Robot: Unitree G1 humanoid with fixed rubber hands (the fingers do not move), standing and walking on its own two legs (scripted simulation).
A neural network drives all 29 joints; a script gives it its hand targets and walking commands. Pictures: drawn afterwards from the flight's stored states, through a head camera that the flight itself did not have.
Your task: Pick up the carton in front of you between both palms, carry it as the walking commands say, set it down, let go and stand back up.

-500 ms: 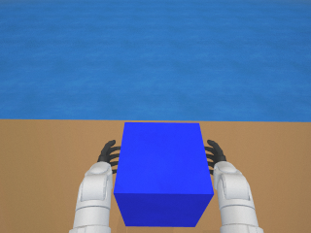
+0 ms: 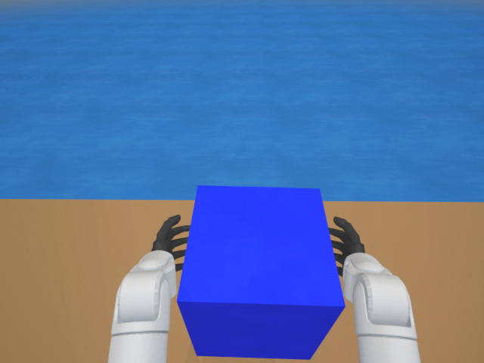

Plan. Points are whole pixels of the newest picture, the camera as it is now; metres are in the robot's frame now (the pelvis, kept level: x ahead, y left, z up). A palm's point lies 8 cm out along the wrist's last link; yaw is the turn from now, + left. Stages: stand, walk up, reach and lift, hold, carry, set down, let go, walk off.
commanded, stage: carry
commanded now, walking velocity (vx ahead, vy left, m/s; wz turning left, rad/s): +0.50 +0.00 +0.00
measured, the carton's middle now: (255, 275) +0.30 -0.01 +0.01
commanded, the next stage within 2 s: none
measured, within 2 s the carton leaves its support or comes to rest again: neither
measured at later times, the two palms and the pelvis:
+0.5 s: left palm (189, 161) +0.53 +0.13 +0.09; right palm (326, 165) +0.51 -0.17 +0.09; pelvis +0.25 +0.00 +0.00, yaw -2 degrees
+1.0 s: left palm (209, 100) +0.84 +0.11 +0.09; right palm (308, 101) +0.84 -0.19 +0.09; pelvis +0.58 -0.03 +0.00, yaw -1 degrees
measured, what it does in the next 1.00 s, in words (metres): walks ahead: left foot, then right foot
